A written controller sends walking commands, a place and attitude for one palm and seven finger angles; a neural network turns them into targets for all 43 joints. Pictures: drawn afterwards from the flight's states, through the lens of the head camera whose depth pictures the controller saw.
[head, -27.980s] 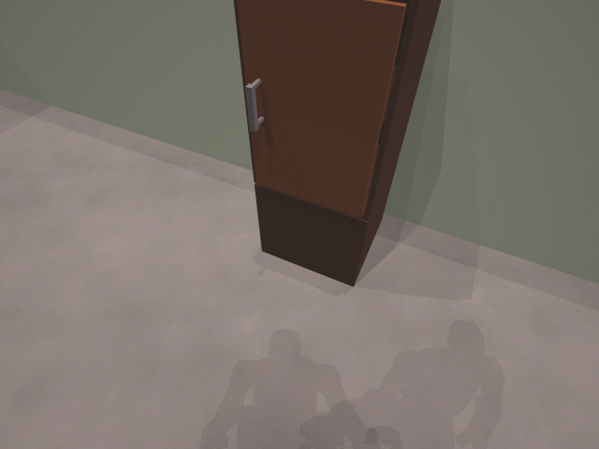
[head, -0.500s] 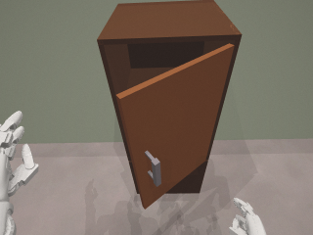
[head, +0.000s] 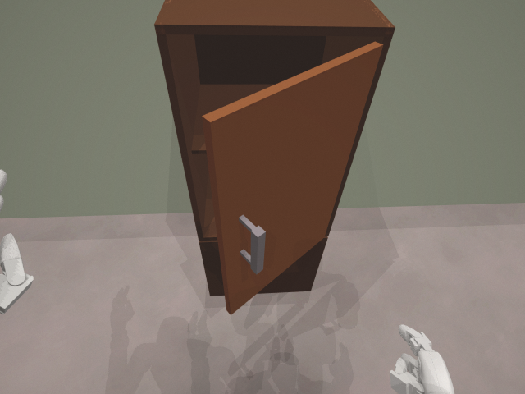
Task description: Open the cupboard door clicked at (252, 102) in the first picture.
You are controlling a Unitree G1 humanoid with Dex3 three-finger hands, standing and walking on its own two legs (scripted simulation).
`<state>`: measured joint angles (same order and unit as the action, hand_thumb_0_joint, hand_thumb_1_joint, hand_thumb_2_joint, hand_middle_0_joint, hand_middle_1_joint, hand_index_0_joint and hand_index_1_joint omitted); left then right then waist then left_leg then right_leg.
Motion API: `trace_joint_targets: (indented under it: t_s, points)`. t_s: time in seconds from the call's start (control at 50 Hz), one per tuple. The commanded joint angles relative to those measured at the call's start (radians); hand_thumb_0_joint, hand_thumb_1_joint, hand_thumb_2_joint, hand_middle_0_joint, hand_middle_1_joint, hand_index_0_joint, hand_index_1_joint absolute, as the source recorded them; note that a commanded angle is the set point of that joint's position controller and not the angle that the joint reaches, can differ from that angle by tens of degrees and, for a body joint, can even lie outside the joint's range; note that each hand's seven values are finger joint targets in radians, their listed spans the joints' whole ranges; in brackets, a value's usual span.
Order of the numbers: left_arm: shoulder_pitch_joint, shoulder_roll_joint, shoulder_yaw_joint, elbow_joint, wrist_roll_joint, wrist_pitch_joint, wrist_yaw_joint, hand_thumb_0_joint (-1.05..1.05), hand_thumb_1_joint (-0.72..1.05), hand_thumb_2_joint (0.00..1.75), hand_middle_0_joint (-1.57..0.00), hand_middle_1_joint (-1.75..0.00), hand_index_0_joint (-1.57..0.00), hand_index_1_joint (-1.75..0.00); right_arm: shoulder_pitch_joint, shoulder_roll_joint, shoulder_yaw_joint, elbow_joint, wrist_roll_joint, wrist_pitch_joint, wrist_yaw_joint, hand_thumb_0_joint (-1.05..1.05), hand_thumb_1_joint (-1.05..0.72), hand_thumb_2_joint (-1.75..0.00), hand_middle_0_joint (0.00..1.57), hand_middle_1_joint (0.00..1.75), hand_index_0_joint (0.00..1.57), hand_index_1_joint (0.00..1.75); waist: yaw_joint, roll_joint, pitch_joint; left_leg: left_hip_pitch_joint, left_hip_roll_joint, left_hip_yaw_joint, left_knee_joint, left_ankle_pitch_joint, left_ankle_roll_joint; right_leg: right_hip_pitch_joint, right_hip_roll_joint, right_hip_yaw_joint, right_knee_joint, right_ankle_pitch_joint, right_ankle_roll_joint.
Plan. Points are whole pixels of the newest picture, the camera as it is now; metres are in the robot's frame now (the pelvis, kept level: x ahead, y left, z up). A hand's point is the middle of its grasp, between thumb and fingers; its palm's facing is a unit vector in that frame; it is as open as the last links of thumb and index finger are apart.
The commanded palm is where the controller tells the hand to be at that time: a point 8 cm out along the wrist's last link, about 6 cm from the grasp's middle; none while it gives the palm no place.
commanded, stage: step back with the hand held close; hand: left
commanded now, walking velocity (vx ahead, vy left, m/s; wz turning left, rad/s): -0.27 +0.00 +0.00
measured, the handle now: (251, 245) +0.38 +0.05 -0.03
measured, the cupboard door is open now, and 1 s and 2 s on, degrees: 38 38 38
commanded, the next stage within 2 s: stop stepping back and stand still in 0.64 s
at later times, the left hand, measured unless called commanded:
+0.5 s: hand out of the picture +0.08 +0.29 +0.17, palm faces +0.54 -0.70 -0.47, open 7.4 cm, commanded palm +0.00 +0.33 +0.18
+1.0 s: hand out of the picture +0.03 +0.24 +0.18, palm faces +0.40 -0.79 -0.47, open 7.4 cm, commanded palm -0.04 +0.28 +0.18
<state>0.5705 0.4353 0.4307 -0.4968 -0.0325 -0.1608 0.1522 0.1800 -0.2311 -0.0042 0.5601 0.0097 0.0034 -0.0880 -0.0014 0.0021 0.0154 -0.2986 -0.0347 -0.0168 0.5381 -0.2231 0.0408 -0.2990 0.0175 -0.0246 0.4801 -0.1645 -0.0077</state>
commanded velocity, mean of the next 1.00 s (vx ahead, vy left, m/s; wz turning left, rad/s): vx -0.20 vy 0.02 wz -0.09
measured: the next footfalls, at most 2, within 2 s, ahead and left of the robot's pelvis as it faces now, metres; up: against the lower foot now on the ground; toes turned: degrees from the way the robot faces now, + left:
right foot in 0.72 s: -0.26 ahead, -0.14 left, +0.00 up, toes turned +5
left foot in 0.90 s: -0.14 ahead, +0.07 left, +0.00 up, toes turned +4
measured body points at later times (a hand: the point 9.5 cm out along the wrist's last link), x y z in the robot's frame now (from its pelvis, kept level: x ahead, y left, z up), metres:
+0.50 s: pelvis -0.10 +0.01 -0.02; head -0.08 +0.03 +0.43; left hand +0.05 +0.33 +0.20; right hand +0.10 -0.21 -0.09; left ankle +0.04 +0.10 -0.73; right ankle -0.01 -0.11 -0.70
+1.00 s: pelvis -0.19 -0.02 +0.00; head -0.18 +0.00 +0.45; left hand +0.01 +0.28 +0.21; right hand -0.02 -0.26 -0.07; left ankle -0.18 +0.07 -0.73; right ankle -0.26 -0.13 -0.71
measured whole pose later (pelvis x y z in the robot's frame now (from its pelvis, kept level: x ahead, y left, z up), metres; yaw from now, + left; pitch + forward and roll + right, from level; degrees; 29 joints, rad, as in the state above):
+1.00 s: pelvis -0.19 -0.02 +0.00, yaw -1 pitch +2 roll +1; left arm 0.51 0.48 0.46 -0.50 -0.04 -0.21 0.15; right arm 0.19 -0.19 0.01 0.61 0.01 -0.12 -0.05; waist -0.04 -0.06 -0.02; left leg -0.28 -0.02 0.11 0.50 -0.26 0.05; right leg -0.28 0.02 0.02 0.76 -0.48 0.01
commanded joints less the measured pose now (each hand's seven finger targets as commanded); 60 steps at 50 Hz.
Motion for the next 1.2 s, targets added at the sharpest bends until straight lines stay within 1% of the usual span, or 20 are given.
trace_joint_targets:
  t_s: [0.0, 0.12, 0.32, 0.38, 0.42, 0.48, 0.54, 0.64, 0.66, 0.68, 0.7, 0.74, 0.78, 0.84, 0.88, 0.92, 1.0, 1.1, 1.14, 1.18]
  points:
    - [-0.053, 0.157, 0.122, -0.196, 0.031, -0.071, 0.018, 0.00, 0.90, 0.90, -0.20, -0.30, -0.20, -0.30, -0.102, -0.149, -0.052, -0.170, -0.002, -0.073, -0.012, 0.00, -0.90, -0.90, 0.20, 0.30, 0.20, 0.30, 0.006, 0.112, -0.046, -0.458, 0.146, -0.152, -0.254, -0.374, 0.060, 0.360, -0.016, 0.083, 0.072, -0.017, 0.019]
    - [-0.131, 0.156, 0.121, -0.231, 0.055, -0.096, 0.023, 0.00, 0.90, 0.90, -0.20, -0.30, -0.20, -0.30, -0.074, -0.144, -0.048, -0.175, -0.012, -0.105, -0.009, 0.00, -0.90, -0.90, 0.20, 0.30, 0.20, 0.30, -0.004, 0.094, -0.021, -0.509, 0.145, -0.159, -0.202, -0.518, 0.071, 0.280, -0.018, 0.123, 0.082, -0.182, 0.010]
    - [-0.121, 0.157, 0.129, -0.250, 0.015, -0.130, 0.029, 0.00, 0.90, 0.90, -0.20, -0.30, -0.20, -0.30, -0.025, -0.119, -0.054, -0.123, -0.011, -0.127, 0.011, 0.00, -0.90, -0.90, 0.20, 0.30, 0.20, 0.30, -0.029, -0.060, -0.050, -0.147, 0.060, -0.056, 0.050, -0.349, -0.001, -0.152, -0.114, 0.242, -0.114, -0.303, -0.039]
    - [-0.129, 0.155, 0.132, -0.240, 0.019, -0.130, 0.032, 0.00, 0.90, 0.90, -0.20, -0.30, -0.20, -0.30, -0.040, -0.135, -0.057, -0.123, -0.009, -0.128, 0.003, 0.00, -0.90, -0.90, 0.20, 0.30, 0.20, 0.30, -0.027, 0.063, -0.047, -0.288, 0.152, -0.151, -0.132, -0.489, 0.039, -0.051, -0.032, 0.146, 0.055, -0.317, 0.005]
    - [-0.132, 0.157, 0.166, -0.251, 0.035, -0.130, 0.033, 0.00, 0.90, 0.90, -0.20, -0.30, -0.20, -0.30, -0.083, -0.136, -0.062, -0.130, -0.017, -0.142, -0.008, 0.00, -0.90, -0.90, 0.20, 0.30, 0.20, 0.30, 0.005, 0.266, -0.076, -0.579, 0.340, -0.330, -0.390, -0.633, 0.115, 0.250, 0.090, 0.035, 0.505, -0.155, 0.041]
    - [-0.158, 0.207, 0.201, -0.333, 0.016, -0.135, 0.030, 0.00, 0.90, 0.90, -0.20, -0.30, -0.20, -0.30, -0.079, -0.098, -0.085, -0.112, -0.017, -0.181, 0.009, 0.00, -0.90, -0.90, 0.20, 0.30, 0.20, 0.30, 0.006, 0.137, -0.172, -0.261, 0.377, -0.250, -0.303, -0.261, 0.120, 0.024, 0.070, 0.078, 0.723, -0.314, 0.027]
    - [0.024, 0.166, 0.191, -0.221, -0.014, -0.112, 0.031, 0.00, 0.90, 0.90, -0.20, -0.30, -0.20, -0.30, -0.109, -0.095, -0.088, -0.104, -0.002, -0.189, 0.029, 0.00, -0.90, -0.90, 0.20, 0.30, 0.20, 0.30, 0.018, 0.197, -0.163, -0.227, 0.358, -0.088, -0.329, -0.328, 0.064, 0.040, 0.063, 0.002, 0.646, -0.353, 0.012]
    - [-0.140, 0.134, 0.117, -0.301, -0.032, -0.135, 0.015, 0.00, 0.90, 0.90, -0.20, -0.30, -0.20, -0.30, -0.117, -0.093, -0.058, -0.062, -0.023, -0.198, 0.040, 0.00, -0.90, -0.90, 0.20, 0.30, 0.20, 0.30, 0.017, 0.234, -0.114, -0.113, 0.322, -0.036, -0.340, -0.298, -0.038, 0.072, 0.052, -0.019, 0.104, -0.432, -0.022]
    - [-0.173, 0.134, 0.107, -0.304, -0.028, -0.143, 0.011, 0.00, 0.90, 0.90, -0.20, -0.30, -0.20, -0.30, -0.113, -0.090, -0.063, -0.049, -0.022, -0.196, 0.044, 0.00, -0.90, -0.90, 0.20, 0.30, 0.20, 0.30, 0.021, 0.165, -0.125, -0.046, 0.273, 0.019, -0.234, -0.280, -0.080, 0.027, 0.013, 0.029, -0.058, -0.414, -0.046]
    - [-0.202, 0.163, 0.113, -0.309, -0.021, -0.155, 0.012, 0.00, 0.90, 0.90, -0.20, -0.30, -0.20, -0.30, -0.104, -0.071, -0.067, -0.038, -0.012, -0.190, 0.048, 0.00, -0.90, -0.90, 0.20, 0.30, 0.20, 0.30, 0.019, -0.031, -0.131, 0.050, 0.186, 0.078, 0.027, -0.170, -0.113, -0.111, -0.115, 0.267, -0.243, -0.407, -0.097]
    - [-0.255, 0.225, 0.126, -0.339, -0.004, -0.163, 0.026, 0.00, 0.90, 0.90, -0.20, -0.30, -0.20, -0.30, -0.095, -0.057, -0.065, -0.020, -0.006, -0.178, 0.048, 0.00, -0.90, -0.90, 0.20, 0.30, 0.20, 0.30, 0.018, -0.213, -0.146, 0.092, 0.098, 0.071, 0.351, -0.113, -0.126, -0.285, -0.348, 0.564, -0.348, -0.292, -0.170]
    - [-0.289, 0.293, 0.176, -0.337, 0.025, -0.178, 0.046, 0.00, 0.90, 0.90, -0.20, -0.30, -0.20, -0.30, -0.146, -0.053, -0.044, -0.044, -0.019, -0.192, 0.039, 0.00, -0.90, -0.90, 0.20, 0.30, 0.20, 0.30, 0.047, -0.218, -0.177, -0.194, 0.036, 0.049, 0.550, -0.232, -0.105, 0.035, -0.349, 0.388, -0.169, 0.520, -0.189]
    - [-0.164, 0.235, 0.157, -0.292, 0.012, -0.122, 0.028, 0.00, 0.90, 0.90, -0.20, -0.30, -0.20, -0.30, -0.132, -0.048, -0.032, -0.101, 0.008, -0.180, 0.018, 0.00, -0.90, -0.90, 0.20, 0.30, 0.20, 0.30, 0.020, -0.232, -0.213, -0.256, 0.020, 0.076, 0.395, -0.176, -0.071, 0.277, -0.244, 0.225, 0.027, 0.910, -0.106]
    - [-0.076, 0.166, 0.137, -0.229, -0.007, -0.094, 0.022, 0.00, 0.90, 0.90, -0.20, -0.30, -0.20, -0.30, -0.105, -0.056, -0.007, -0.075, 0.010, -0.166, 0.000, 0.00, -0.90, -0.90, 0.20, 0.30, 0.20, 0.30, -0.021, 0.069, -0.225, 0.102, -0.027, 0.150, -0.050, 0.186, -0.029, 0.185, -0.138, 0.099, 0.136, 0.760, -0.024]
    - [-0.074, 0.170, 0.131, -0.248, -0.010, -0.089, 0.021, 0.00, 0.90, 0.90, -0.20, -0.30, -0.20, -0.30, -0.050, -0.102, -0.024, -0.084, 0.008, -0.170, 0.015, 0.00, -0.90, -0.90, 0.20, 0.30, 0.20, 0.30, -0.021, 0.189, -0.256, 0.374, 0.216, -0.079, -0.064, 0.805, 0.056, -0.051, -0.026, 0.053, 0.318, 0.082, 0.032]
    - [-0.031, 0.140, 0.114, -0.118, -0.009, -0.085, 0.010, 0.00, 0.90, 0.90, -0.20, -0.30, -0.20, -0.30, -0.030, -0.105, -0.042, -0.088, 0.010, -0.179, 0.035, 0.00, -0.90, -0.90, 0.20, 0.30, 0.20, 0.30, -0.009, 0.063, -0.123, 0.271, 0.317, -0.184, -0.177, 0.639, 0.087, -0.132, 0.009, 0.060, 0.348, -0.406, 0.019]
    - [0.010, 0.199, 0.160, -0.228, -0.002, -0.077, 0.009, 0.00, 0.90, 0.90, -0.20, -0.30, -0.20, -0.30, -0.034, -0.095, -0.029, -0.093, -0.015, -0.190, 0.029, 0.00, -0.90, -0.90, 0.20, 0.30, 0.20, 0.30, -0.013, 0.187, -0.122, 0.144, 0.254, -0.117, -0.215, 0.495, 0.036, -0.009, -0.009, -0.008, 0.200, -0.222, 0.025]
    - [0.080, 0.226, 0.176, -0.280, 0.001, -0.092, 0.015, 0.00, 0.90, 0.90, -0.20, -0.30, -0.20, -0.30, -0.076, -0.104, -0.022, -0.128, -0.007, -0.187, 0.019, 0.00, -0.90, -0.90, 0.20, 0.30, 0.20, 0.30, -0.001, 0.168, -0.080, -0.272, 0.211, -0.040, -0.288, -0.286, 0.030, 0.336, -0.019, -0.022, 0.060, -0.110, 0.016]
    - [0.049, 0.220, 0.180, -0.249, 0.013, -0.101, 0.027, 0.00, 0.90, 0.90, -0.20, -0.30, -0.20, -0.30, -0.065, -0.103, -0.036, -0.128, -0.013, -0.178, 0.009, 0.00, -0.90, -0.90, 0.20, 0.30, 0.20, 0.30, -0.007, 0.073, -0.039, -0.291, 0.127, -0.002, -0.141, -0.393, 0.003, 0.257, -0.077, 0.115, -0.065, -0.271, -0.040]
    - [-0.002, 0.219, 0.166, -0.212, 0.013, -0.097, 0.033, 0.00, 0.90, 0.90, -0.20, -0.30, -0.20, -0.30, -0.041, -0.098, -0.056, -0.096, -0.015, -0.171, 0.006, 0.00, -0.90, -0.90, 0.20, 0.30, 0.20, 0.30, 0.004, -0.169, -0.031, -0.207, 0.032, 0.059, 0.300, -0.294, -0.038, -0.014, -0.312, 0.551, -0.345, -0.731, -0.155]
